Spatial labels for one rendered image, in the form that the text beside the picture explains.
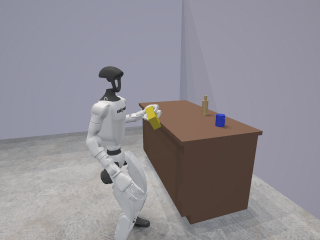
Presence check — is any robot right upper arm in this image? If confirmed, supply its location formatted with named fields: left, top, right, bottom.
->
left=86, top=101, right=110, bottom=147

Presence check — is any robot left hand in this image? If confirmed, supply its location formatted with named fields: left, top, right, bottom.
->
left=143, top=104, right=162, bottom=122

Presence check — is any robot right hand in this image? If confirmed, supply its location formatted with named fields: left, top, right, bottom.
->
left=114, top=172, right=145, bottom=202

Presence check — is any table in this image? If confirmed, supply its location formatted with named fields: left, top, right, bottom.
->
left=139, top=100, right=263, bottom=225

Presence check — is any sponge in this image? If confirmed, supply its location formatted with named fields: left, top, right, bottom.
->
left=145, top=106, right=161, bottom=130

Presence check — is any right robot forearm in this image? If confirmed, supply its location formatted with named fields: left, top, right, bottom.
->
left=86, top=138, right=122, bottom=179

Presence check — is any robot left foot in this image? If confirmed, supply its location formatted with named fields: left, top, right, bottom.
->
left=133, top=217, right=150, bottom=228

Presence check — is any left robot forearm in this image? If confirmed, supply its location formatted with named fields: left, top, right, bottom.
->
left=125, top=110, right=145, bottom=123

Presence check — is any left robot shin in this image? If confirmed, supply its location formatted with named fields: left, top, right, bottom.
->
left=134, top=193, right=148, bottom=221

